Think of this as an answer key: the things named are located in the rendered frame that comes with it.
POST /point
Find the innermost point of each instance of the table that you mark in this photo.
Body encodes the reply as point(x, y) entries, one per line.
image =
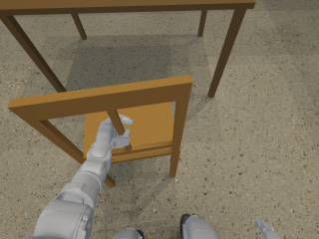
point(11, 8)

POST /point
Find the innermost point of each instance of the robot left hand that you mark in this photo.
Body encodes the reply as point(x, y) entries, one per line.
point(108, 133)

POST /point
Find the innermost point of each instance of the left robot upper arm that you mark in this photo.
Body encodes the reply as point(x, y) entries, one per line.
point(65, 219)

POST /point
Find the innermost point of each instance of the right robot thigh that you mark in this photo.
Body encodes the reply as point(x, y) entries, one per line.
point(198, 228)

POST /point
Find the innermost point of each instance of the chair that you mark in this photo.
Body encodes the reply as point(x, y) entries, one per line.
point(154, 132)

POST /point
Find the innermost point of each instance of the robot right hand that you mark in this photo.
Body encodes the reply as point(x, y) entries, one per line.
point(266, 229)

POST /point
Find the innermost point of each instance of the robot right foot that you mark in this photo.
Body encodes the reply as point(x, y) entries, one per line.
point(182, 221)

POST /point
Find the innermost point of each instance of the robot left forearm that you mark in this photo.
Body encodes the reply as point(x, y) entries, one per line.
point(89, 179)

